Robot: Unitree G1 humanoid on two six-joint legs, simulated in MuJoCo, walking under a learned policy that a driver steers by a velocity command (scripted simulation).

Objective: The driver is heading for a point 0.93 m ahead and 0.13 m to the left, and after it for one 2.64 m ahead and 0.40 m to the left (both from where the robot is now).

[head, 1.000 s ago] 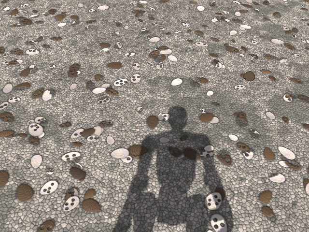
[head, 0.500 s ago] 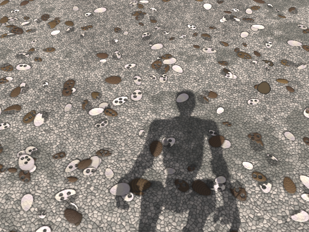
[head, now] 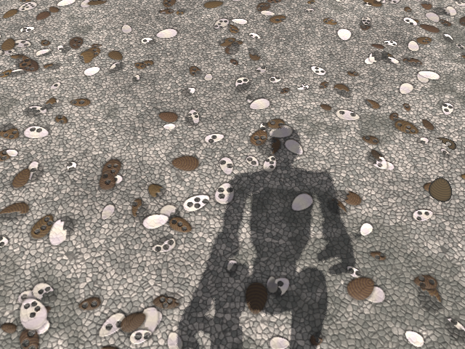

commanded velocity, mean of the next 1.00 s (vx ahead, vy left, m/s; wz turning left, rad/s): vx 0.50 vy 0.00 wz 0.05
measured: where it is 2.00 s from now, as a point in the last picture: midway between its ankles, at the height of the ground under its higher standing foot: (228, 207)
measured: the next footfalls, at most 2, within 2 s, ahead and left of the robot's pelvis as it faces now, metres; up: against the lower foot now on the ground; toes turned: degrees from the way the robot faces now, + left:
right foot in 0.50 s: +0.43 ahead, -0.10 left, +0.00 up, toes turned -4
left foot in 1.06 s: +0.72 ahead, +0.08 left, +0.00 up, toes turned +11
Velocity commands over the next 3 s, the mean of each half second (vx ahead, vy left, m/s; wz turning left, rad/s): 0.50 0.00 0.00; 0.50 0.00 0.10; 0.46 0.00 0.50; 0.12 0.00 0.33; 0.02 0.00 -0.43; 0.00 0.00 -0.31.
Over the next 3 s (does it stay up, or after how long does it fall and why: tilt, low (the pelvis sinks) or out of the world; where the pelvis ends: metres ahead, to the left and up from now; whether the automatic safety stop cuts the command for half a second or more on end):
stays up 0.86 0.04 0.02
